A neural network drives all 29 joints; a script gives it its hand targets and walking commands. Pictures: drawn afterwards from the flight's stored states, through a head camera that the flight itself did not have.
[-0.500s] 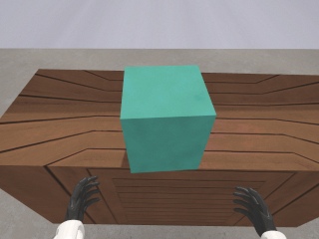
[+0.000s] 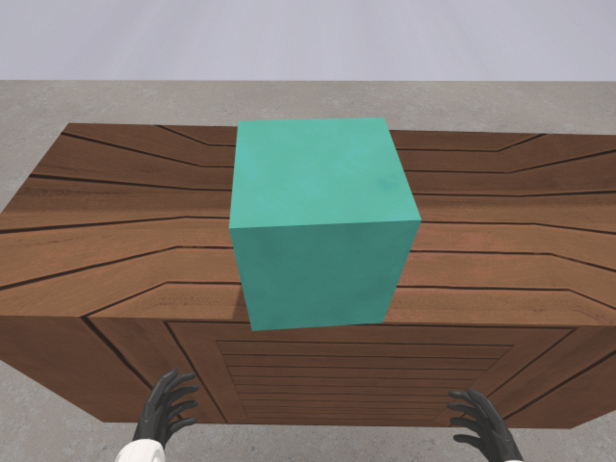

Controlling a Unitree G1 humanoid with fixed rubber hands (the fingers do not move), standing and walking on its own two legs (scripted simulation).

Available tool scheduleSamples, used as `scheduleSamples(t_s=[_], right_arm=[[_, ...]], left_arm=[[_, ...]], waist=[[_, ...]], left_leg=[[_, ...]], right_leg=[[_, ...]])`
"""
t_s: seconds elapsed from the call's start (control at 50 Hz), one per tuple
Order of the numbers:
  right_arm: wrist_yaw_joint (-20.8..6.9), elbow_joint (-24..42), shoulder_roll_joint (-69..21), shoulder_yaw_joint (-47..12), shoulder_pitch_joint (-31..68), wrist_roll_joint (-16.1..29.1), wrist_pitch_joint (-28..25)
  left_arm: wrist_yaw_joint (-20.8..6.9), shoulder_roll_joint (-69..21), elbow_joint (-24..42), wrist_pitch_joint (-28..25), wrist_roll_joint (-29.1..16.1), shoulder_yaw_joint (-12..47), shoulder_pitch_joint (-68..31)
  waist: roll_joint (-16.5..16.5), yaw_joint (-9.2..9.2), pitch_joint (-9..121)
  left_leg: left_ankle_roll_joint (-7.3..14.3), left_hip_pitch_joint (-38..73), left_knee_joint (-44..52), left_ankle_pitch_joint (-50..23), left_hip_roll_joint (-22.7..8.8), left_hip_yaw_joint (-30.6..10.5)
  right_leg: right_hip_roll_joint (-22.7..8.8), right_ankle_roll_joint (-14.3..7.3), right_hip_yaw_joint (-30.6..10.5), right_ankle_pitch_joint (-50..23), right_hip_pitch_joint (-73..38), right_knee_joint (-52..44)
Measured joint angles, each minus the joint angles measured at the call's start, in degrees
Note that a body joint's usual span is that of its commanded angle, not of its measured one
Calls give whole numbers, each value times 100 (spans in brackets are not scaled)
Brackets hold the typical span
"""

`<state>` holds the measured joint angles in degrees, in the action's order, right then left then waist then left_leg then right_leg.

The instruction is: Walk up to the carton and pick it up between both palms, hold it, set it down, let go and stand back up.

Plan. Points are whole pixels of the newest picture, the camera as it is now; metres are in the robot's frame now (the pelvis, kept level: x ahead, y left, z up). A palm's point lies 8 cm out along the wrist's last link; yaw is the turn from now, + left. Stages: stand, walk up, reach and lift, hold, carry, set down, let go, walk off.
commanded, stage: set down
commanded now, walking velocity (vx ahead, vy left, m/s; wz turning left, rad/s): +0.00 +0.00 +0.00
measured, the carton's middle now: (315, 228) +0.43 +0.04 +0.04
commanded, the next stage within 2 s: let go in 0.16 s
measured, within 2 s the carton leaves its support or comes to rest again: neither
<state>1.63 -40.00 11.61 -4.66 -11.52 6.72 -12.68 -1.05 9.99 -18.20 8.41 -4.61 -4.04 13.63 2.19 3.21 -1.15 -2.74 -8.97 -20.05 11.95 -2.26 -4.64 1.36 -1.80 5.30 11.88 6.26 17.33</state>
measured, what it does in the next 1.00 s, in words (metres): stands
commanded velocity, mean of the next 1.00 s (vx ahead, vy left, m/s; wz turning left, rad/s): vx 0.00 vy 0.00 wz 0.00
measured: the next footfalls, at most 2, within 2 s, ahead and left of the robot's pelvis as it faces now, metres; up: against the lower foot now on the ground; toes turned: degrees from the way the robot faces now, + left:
none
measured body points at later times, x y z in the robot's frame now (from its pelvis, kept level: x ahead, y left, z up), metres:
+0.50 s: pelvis +0.00 +0.00 +0.00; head +0.02 +0.02 +0.45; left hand +0.18 +0.24 -0.07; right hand +0.17 -0.22 -0.09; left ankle -0.01 +0.15 -0.75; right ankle -0.03 -0.09 -0.75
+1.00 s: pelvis +0.00 +0.01 -0.01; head -0.01 +0.03 +0.44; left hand +0.13 +0.29 -0.08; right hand +0.13 -0.27 -0.10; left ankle -0.01 +0.15 -0.75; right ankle -0.03 -0.09 -0.75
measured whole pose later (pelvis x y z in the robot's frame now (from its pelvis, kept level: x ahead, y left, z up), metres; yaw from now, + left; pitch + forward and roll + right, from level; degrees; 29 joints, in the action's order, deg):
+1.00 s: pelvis +0.00 +0.01 -0.01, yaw +0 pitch -2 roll -1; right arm 1.9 -45.3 19.6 -4.6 -13.0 2.5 -3.8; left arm -1.1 18.2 -26.1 0.2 -3.8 -4.0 18.1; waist 1.4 3.2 -1.3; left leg -2.6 -9.4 -26.8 15.5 -2.3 -4.6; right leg 1.4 -1.7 5.3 14.6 6.1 22.6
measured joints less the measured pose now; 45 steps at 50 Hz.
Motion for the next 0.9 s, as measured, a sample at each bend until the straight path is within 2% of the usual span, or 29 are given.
scheduleSamples(t_s=[0.24,0.72,0.78,0.9], right_arm=[[37,-399,-9,2,45,-31,-260],[37,-537,-9,6,135,-32,-377],[36,-545,151,6,139,-376,90],[27,-536,581,9,-47,-425,692]], left_arm=[[-13,19,-32,19,8,-1,-8],[-14,23,-45,19,43,1,21],[-10,129,-267,-404,82,-2,93],[-9,624,-589,-735,82,-2,347]], waist=[[0,0,-7],[-1,0,-7],[-43,1,-22],[-74,0,-18]], left_leg=[[0,2,0,42,0,0],[0,41,0,27,-2,1],[0,8,-228,124,-1,2],[1,-23,-554,325,-1,1]], right_leg=[[0,2,0,47,0,6],[0,1,0,51,-17,49],[0,0,-1,129,-22,200],[-1,4,-2,273,-18,457]])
